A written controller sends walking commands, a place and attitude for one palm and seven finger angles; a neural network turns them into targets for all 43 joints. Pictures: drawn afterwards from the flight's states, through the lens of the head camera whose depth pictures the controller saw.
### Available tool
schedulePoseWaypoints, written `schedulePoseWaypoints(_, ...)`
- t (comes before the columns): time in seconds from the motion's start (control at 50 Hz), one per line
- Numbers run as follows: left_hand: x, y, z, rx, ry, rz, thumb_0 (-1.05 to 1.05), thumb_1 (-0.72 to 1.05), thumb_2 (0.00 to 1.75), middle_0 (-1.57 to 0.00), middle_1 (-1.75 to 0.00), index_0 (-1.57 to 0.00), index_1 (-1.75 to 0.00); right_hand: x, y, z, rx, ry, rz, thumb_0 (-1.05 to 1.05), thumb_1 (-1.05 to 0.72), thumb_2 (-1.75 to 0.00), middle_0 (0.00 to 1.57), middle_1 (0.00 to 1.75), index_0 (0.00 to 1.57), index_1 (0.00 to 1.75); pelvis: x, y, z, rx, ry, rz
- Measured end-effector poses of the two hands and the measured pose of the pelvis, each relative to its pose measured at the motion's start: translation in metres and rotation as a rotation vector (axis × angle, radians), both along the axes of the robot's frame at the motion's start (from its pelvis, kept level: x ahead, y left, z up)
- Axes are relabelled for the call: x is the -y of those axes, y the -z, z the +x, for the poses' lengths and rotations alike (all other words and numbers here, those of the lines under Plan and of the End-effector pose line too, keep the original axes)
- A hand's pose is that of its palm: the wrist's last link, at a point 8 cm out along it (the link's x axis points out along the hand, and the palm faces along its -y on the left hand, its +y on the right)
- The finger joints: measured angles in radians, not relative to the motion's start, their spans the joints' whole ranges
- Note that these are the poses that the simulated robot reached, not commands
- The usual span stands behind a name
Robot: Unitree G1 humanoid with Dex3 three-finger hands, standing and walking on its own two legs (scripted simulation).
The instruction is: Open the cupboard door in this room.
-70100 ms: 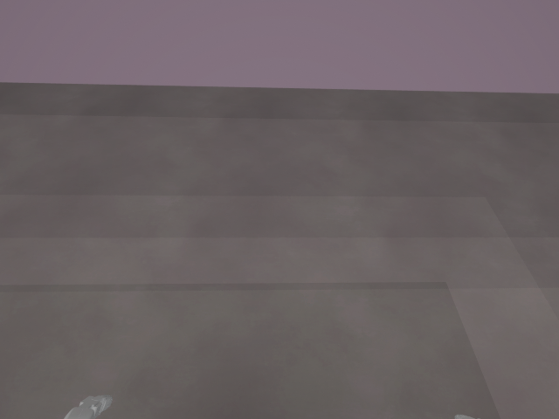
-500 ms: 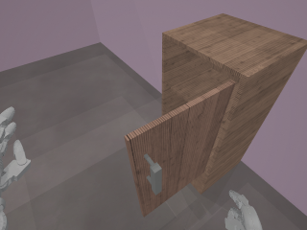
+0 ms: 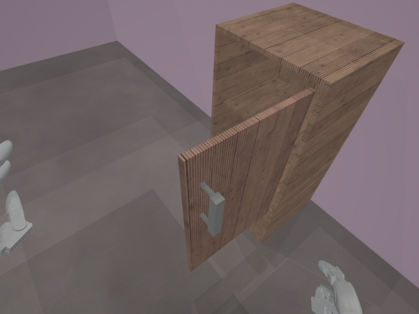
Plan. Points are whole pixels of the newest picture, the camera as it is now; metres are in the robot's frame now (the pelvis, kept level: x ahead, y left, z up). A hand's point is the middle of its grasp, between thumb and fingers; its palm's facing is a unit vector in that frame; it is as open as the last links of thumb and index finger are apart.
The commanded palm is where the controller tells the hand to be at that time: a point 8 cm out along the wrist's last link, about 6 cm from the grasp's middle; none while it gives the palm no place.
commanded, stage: step back with the hand held close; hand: left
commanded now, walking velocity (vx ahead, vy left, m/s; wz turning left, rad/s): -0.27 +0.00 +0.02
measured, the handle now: (209, 209) +0.35 +0.02 -0.03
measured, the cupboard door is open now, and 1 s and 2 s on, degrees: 89 89 89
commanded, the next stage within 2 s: stop stepping back and stand still in 0.72 s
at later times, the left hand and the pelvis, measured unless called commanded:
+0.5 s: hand out of the picture +0.12 +0.29 +0.16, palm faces +0.47 -0.75 -0.45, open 7.4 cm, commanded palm +0.04 +0.33 +0.18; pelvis -0.07 +0.02 -0.02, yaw +5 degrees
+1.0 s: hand out of the picture +0.01 +0.23 +0.18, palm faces +0.34 -0.82 -0.46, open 7.4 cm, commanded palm -0.02 +0.28 +0.18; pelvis -0.18 -0.01 -0.03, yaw -4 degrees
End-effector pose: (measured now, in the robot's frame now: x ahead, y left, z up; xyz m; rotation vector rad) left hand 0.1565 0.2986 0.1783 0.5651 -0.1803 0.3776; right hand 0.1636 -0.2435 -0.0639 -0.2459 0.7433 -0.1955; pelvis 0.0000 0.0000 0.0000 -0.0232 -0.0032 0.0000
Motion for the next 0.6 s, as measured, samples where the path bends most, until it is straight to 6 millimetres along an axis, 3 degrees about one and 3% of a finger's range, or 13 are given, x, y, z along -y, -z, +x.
schedulePoseWaypoints(0.34,-0.010,-0.002,-0.062,0.115,-0.058,0.047,0.02,0.89,0.90,-0.22,-0.30,-0.21,-0.30,-0.012,0.020,-0.046,-0.043,-0.086,-0.017,0.01,-0.90,-0.89,0.20,0.30,0.20,0.30,-0.001,0.014,-0.047,0.006,-0.070,-0.007)
schedulePoseWaypoints(0.5,-0.025,0.000,-0.078,0.157,-0.006,0.046,0.02,0.89,0.90,-0.22,-0.30,-0.21,-0.31,-0.020,0.015,-0.068,-0.053,-0.074,-0.070,0.01,-0.90,-0.89,0.20,0.30,0.20,0.30,-0.016,0.017,-0.072,0.005,-0.091,-0.050)
schedulePoseWaypoints(0.6,-0.039,-0.018,-0.097,0.209,-0.015,0.083,0.02,0.89,0.90,-0.22,-0.30,-0.21,-0.31,-0.038,0.007,-0.080,-0.038,-0.088,-0.041,0.01,-0.90,-0.90,0.20,0.30,0.20,0.30,-0.017,0.010,-0.086,-0.014,-0.082,-0.093)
